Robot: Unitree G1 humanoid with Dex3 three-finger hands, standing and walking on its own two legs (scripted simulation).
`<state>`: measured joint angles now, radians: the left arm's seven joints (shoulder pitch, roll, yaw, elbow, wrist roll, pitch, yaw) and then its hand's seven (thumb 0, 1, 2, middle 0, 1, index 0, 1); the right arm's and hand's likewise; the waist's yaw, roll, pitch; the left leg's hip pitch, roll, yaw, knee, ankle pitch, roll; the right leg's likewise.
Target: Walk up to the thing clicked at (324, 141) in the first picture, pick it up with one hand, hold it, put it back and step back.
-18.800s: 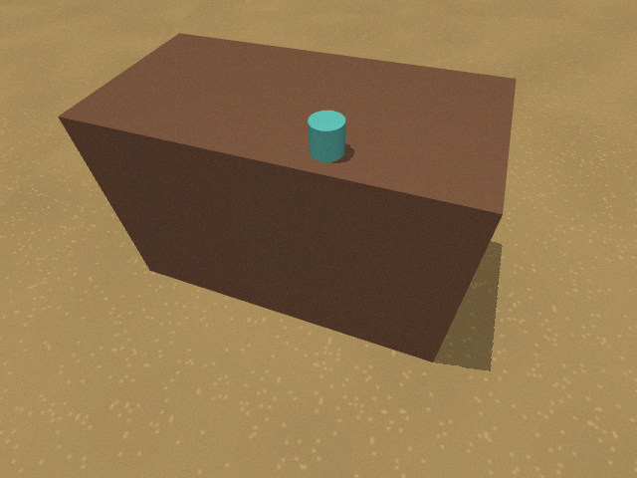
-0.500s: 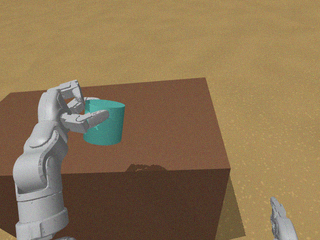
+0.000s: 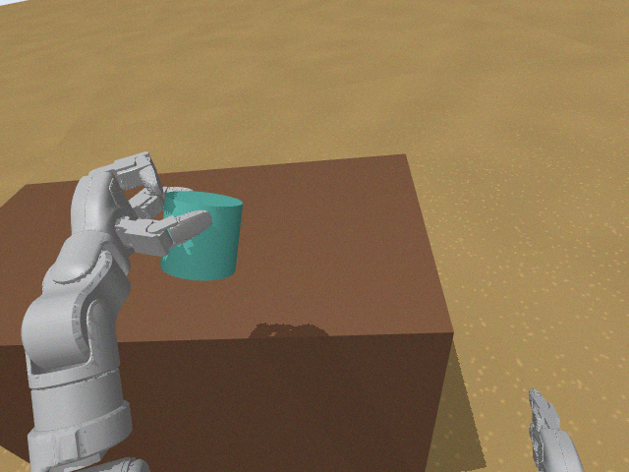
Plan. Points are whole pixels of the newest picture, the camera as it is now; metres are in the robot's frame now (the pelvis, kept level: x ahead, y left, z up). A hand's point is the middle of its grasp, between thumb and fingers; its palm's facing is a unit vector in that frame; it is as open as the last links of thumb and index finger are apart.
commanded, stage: crouch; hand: left
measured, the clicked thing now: (201, 233) +0.33 +0.15 +0.21
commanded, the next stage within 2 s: lower in 1.50 s
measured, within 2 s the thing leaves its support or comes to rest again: neither
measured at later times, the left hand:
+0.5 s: hand (189, 231) +0.38 +0.19 +0.18, palm faces +0.20 -0.98 +0.02, open 7.3 cm
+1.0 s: hand (195, 235) +0.43 +0.21 +0.12, palm faces +0.22 -0.98 +0.00, open 7.2 cm
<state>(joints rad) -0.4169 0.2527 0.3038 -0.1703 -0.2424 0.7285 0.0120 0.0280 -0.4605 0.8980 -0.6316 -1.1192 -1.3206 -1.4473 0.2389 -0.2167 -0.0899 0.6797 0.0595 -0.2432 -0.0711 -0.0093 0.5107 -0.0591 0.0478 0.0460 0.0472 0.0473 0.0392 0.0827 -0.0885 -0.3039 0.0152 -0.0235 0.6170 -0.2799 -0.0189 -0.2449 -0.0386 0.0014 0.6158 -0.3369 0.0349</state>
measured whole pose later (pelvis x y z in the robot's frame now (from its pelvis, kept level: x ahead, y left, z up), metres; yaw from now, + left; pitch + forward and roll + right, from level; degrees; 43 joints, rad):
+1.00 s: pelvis +0.00 +0.01 -0.01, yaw -2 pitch +5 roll -1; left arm -0.60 0.34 0.31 0.68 -0.15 0.04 0.00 0.02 -0.46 0.91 -0.64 -1.10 -1.32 -1.43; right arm 0.27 -0.21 -0.06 0.57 0.02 -0.24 -0.06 -0.01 0.54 -0.05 0.05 0.05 0.05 0.05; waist -0.04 0.02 -0.05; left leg -0.47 0.03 0.00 0.68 -0.30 -0.01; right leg -0.41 -0.02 0.03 0.65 -0.32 0.05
